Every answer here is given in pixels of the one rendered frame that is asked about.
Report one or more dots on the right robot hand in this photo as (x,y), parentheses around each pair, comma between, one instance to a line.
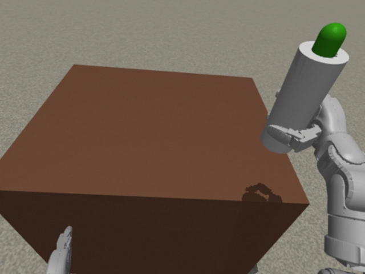
(328,119)

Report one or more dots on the bottle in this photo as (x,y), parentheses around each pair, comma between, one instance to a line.
(314,70)

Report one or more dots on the left robot hand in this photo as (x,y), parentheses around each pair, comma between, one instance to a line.
(60,259)

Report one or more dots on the right robot arm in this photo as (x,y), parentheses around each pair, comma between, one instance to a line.
(342,164)

